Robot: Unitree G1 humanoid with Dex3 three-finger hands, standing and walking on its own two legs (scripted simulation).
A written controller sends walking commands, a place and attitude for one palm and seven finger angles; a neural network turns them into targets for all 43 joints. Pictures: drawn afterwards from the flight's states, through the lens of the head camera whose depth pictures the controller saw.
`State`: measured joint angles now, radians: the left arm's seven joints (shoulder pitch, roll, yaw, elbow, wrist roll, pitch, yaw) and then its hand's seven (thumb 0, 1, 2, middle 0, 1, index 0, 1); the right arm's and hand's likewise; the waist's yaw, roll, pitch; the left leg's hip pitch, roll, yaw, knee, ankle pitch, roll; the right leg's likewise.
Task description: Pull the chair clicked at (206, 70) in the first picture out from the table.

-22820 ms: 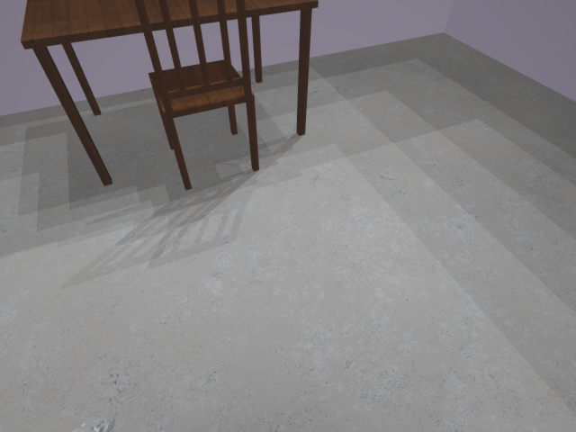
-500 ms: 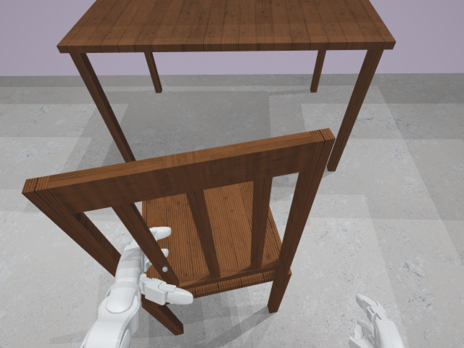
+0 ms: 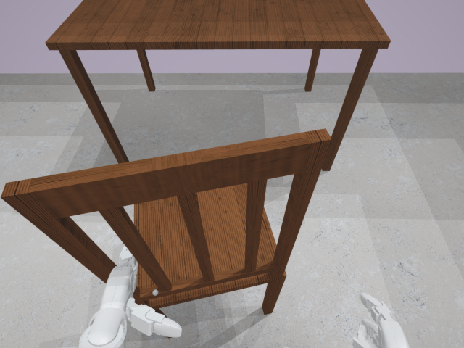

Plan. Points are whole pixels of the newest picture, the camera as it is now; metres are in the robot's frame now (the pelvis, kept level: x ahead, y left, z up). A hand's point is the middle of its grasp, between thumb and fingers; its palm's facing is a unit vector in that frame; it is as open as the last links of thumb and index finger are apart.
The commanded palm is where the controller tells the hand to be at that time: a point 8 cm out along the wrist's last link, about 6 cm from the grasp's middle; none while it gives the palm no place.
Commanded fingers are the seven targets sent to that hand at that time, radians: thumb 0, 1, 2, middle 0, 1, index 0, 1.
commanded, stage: draw the fingers out of the gap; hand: left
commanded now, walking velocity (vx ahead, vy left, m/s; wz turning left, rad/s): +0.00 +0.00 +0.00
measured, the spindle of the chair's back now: (200, 246) +0.31 +0.07 -0.02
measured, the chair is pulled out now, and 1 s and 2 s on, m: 0.57 0.57 0.57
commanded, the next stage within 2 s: draw the hand back to the body in 0.58 s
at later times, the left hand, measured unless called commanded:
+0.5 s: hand (141, 346) +0.15 +0.15 -0.03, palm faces +0.05 -0.98 -0.19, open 17.4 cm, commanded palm +0.12 +0.20 -0.01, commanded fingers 0.00 -0.55 0.20 0.00 0.00 0.00 0.00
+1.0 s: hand (110, 343) +0.14 +0.17 +0.04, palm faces +0.00 -1.00 -0.08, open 17.5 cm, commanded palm +0.10 +0.23 +0.05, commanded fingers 0.00 -0.55 0.20 0.00 0.00 0.00 0.00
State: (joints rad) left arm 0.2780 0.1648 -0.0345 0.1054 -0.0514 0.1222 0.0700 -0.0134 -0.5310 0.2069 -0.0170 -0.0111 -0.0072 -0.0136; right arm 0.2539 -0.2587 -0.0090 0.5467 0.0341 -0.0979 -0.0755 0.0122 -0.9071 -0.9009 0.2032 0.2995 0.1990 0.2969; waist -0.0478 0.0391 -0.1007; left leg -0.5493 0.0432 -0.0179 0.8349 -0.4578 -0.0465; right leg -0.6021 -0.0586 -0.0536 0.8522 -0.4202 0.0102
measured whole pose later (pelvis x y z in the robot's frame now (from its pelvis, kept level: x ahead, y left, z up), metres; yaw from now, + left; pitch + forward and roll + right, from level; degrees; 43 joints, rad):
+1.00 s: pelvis -0.02 +0.01 -0.04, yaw +1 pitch +12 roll -2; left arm 0.69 0.21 0.05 -0.32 -0.20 -0.37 -0.16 -0.01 -0.54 0.21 0.00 0.00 0.00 0.00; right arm 0.18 -0.19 -0.04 0.55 0.06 -0.18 -0.06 0.01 -0.91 -0.90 0.20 0.30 0.20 0.30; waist 0.00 0.04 -0.13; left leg -0.78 0.04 -0.06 1.12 -0.56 -0.04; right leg -0.79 -0.07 -0.07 1.08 -0.50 0.02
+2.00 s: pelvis +0.03 +0.01 +0.04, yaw -1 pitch -2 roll +0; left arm 0.49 0.35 0.36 -0.44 -0.06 -0.05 0.18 0.00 0.75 0.83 -0.19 -0.27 -0.19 -0.27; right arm 0.16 -0.22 -0.01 0.65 0.02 -0.12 -0.08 0.01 -0.91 -0.90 0.20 0.30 0.20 0.30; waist 0.05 0.09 0.02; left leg -0.07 0.06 0.00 0.46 -0.34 -0.04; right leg -0.13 -0.04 -0.06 0.47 -0.30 0.02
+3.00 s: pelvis -0.06 +0.02 +0.03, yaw -2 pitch +0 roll +0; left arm 0.56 0.39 0.41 -0.51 -0.03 -0.13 0.20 0.01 0.89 0.90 -0.21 -0.30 -0.21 -0.30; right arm 0.18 -0.20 -0.02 0.61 0.02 -0.07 -0.09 0.01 -0.91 -0.90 0.20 0.30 0.20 0.30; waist 0.01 0.03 0.05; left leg -0.31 0.05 0.03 0.56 -0.26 -0.02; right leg -0.34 -0.04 -0.02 0.50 -0.17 0.03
